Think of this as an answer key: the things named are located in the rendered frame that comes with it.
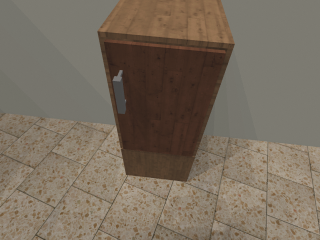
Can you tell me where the cupboard door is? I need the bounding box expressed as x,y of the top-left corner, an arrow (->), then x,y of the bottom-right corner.
104,39 -> 226,157

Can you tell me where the handle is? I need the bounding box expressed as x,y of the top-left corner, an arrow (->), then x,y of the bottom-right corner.
112,70 -> 127,114

